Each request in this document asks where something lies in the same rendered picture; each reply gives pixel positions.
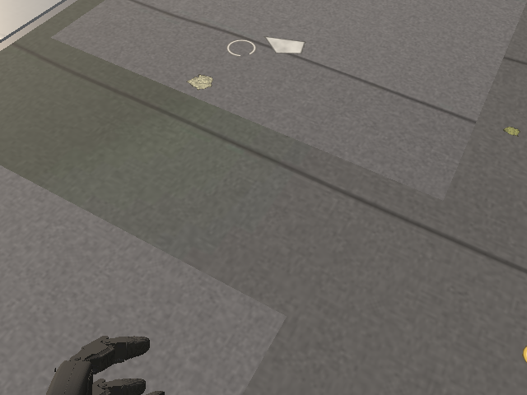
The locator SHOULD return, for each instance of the left robot hand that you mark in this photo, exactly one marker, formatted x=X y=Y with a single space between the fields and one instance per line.
x=75 y=377

